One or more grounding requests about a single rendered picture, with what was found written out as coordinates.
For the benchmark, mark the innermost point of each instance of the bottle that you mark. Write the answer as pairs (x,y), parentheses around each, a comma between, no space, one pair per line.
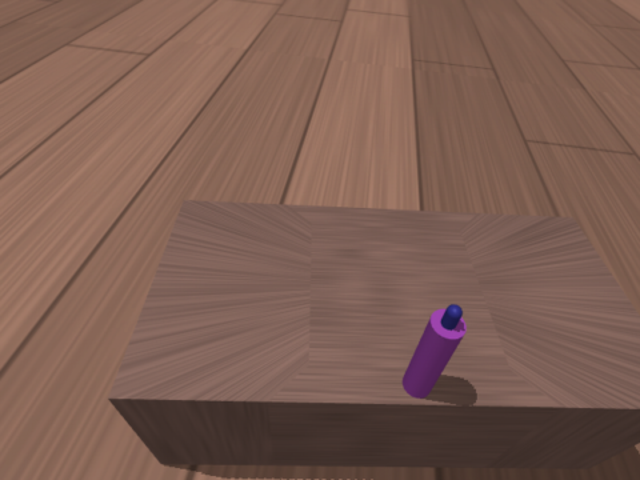
(440,339)

